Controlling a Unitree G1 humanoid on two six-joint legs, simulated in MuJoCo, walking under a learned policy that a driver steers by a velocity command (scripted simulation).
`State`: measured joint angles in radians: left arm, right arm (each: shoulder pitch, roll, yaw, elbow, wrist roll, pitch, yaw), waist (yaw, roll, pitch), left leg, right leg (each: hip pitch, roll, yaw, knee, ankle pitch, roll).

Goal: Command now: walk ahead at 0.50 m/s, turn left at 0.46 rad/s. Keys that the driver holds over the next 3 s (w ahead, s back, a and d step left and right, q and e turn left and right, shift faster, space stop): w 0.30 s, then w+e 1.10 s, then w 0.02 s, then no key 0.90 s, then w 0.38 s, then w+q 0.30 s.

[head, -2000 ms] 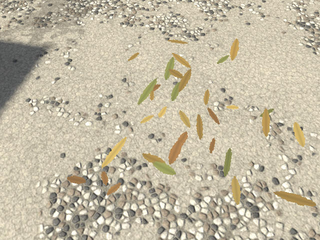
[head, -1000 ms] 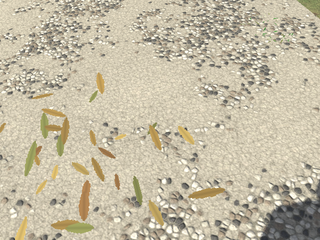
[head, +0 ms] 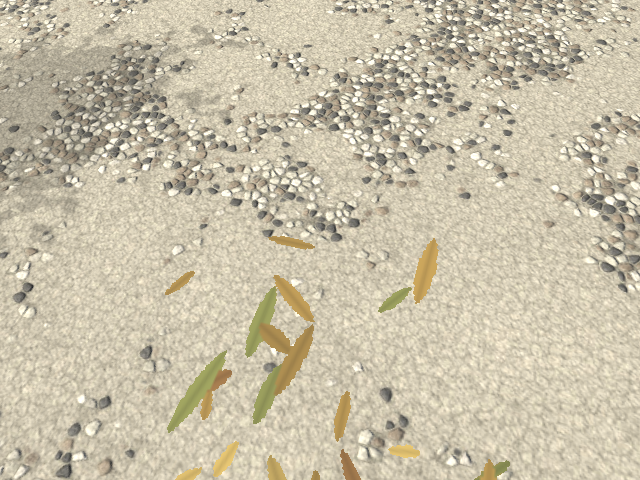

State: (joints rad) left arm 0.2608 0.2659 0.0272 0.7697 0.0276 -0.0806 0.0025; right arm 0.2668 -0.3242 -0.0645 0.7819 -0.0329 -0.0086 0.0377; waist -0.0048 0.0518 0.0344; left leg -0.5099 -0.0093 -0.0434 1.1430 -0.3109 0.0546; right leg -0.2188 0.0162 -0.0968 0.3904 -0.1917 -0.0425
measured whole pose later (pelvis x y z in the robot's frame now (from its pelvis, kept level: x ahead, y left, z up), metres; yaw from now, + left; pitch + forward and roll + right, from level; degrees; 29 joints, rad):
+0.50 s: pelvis +0.26 +0.06 +0.00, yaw +2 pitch +0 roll +0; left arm 0.33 0.26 0.04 0.88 0.02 -0.02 -0.03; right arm 0.27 -0.23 -0.03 0.85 -0.02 -0.08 0.00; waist 0.02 -0.04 0.03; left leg -0.17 -0.04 0.11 0.35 -0.19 0.08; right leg -0.50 -0.06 0.02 1.09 -0.28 -0.05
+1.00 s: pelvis +0.52 +0.00 -0.01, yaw -15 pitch +0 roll +0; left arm 0.25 0.28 0.07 0.85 0.01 -0.02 -0.01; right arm 0.23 -0.24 -0.03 0.82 -0.03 -0.07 0.00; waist -0.01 0.01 0.06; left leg -0.45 0.08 0.00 1.21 -0.33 0.00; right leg -0.27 0.13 -0.04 0.46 -0.19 -0.14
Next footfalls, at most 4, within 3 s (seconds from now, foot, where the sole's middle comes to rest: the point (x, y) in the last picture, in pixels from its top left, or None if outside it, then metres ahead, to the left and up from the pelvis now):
0.30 left None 0.30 0.13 -0.78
0.84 right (375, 428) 0.58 -0.06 -0.78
1.36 left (342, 294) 0.93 0.01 -0.78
1.80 right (440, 296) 0.92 -0.24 -0.78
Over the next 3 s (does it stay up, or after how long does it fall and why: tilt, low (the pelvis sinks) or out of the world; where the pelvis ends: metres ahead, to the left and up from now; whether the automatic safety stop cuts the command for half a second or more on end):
stays up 1.08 -0.25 -0.01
